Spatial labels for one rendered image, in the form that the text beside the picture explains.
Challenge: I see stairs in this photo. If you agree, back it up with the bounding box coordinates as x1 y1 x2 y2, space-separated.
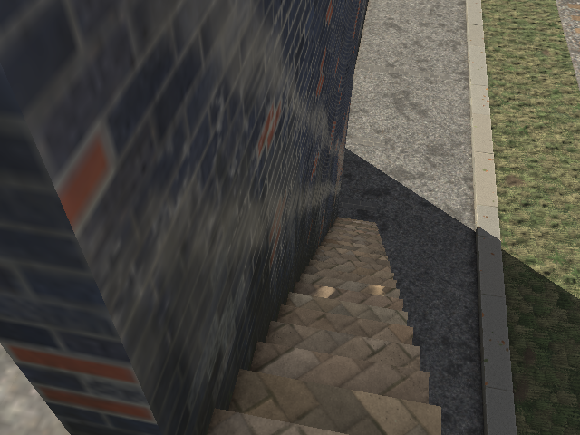
207 217 441 435

